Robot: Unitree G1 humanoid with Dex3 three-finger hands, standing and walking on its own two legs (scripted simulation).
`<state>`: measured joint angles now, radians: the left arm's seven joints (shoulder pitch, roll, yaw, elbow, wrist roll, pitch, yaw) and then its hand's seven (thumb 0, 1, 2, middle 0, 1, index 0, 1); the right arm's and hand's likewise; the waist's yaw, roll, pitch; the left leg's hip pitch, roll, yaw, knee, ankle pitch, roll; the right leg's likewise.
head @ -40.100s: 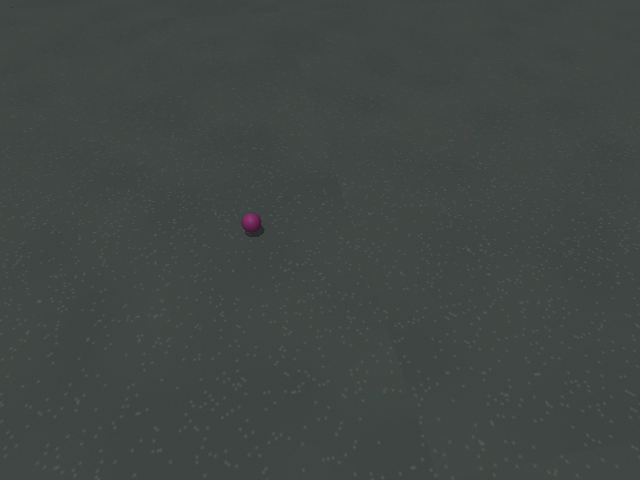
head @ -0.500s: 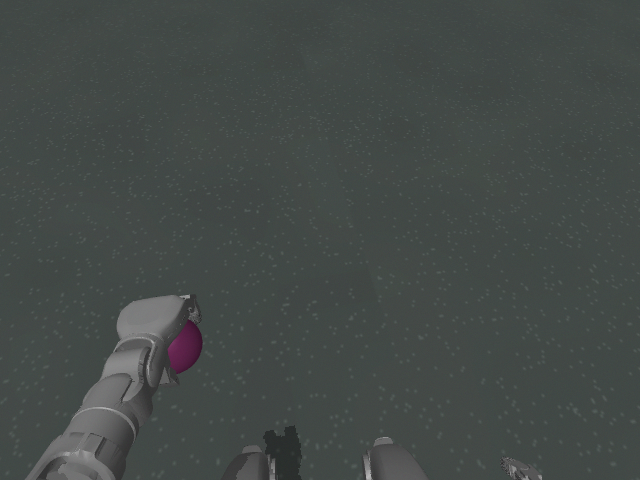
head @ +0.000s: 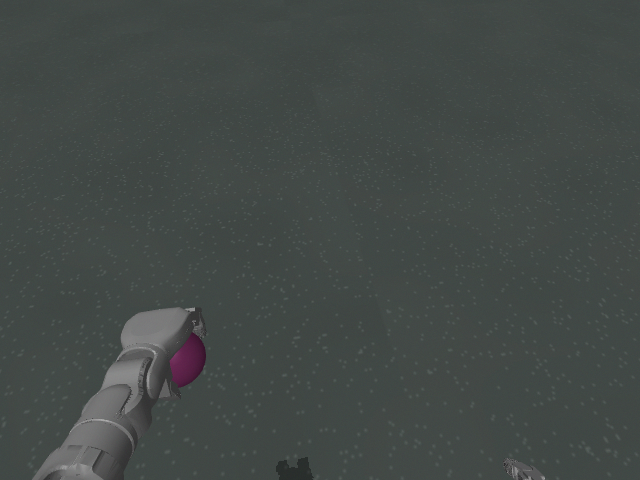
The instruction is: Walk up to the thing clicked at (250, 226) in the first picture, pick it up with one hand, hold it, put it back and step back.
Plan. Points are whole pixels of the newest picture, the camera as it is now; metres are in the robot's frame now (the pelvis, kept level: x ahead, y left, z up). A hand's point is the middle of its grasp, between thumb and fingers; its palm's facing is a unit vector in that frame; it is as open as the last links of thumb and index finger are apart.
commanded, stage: hold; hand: left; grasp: from above
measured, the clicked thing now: (176, 357) +0.32 +0.22 -0.09
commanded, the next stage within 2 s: crouch in 1.72 s
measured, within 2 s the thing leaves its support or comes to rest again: neither
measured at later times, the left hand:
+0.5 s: hand (160, 358) +0.30 +0.22 -0.03, palm faces -0.44 -0.06 -0.89, open 10.8 cm
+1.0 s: hand (159, 366) +0.28 +0.21 -0.01, palm faces -0.44 -0.06 -0.90, open 10.8 cm
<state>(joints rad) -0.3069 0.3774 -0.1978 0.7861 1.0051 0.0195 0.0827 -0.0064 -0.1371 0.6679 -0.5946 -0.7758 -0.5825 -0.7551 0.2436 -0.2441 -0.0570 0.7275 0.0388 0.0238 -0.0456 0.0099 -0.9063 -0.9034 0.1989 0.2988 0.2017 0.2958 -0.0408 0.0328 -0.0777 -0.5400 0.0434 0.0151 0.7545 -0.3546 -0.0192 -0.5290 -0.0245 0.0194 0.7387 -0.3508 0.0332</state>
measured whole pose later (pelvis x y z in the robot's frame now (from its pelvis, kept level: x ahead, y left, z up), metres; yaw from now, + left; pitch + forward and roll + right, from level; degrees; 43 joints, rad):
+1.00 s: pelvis -0.01 -0.01 +0.02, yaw -1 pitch +2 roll +1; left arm -0.21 0.40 -0.20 0.57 0.98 0.00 -0.05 0.00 -0.12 0.70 -0.54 -0.82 -0.53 -0.80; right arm 0.20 -0.25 -0.03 0.67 0.07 0.06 -0.06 0.01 -0.92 -0.91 0.20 0.30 0.20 0.30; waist 0.00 0.05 -0.03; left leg -0.33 0.04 0.04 0.56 -0.26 -0.02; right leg -0.35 -0.03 0.04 0.58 -0.27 0.03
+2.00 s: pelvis +0.01 +0.00 +0.03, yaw -1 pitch +2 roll +1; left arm -0.23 0.39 -0.20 0.63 1.00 -0.01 -0.03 0.00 -0.12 0.72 -0.52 -0.85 -0.51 -0.82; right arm 0.19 -0.24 -0.04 0.66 0.07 0.10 -0.06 0.01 -0.91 -0.91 0.20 0.30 0.20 0.30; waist 0.00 0.04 -0.02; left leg -0.28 0.04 0.04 0.49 -0.25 -0.02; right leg -0.29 -0.03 0.04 0.52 -0.26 0.03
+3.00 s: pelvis -0.07 +0.00 -0.29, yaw -2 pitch +37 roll -4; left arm -0.86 0.47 -0.04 1.31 1.20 -0.06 0.39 -0.01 -0.13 0.67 -0.58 -0.79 -0.57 -0.78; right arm 0.17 -0.22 -0.03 0.76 -0.10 -0.06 0.04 0.01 -0.91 -0.90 0.20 0.30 0.20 0.30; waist -0.19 0.03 -0.18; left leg -2.00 0.03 -0.08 2.00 -0.65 -0.02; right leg -1.95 -0.01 0.00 1.96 -0.65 0.05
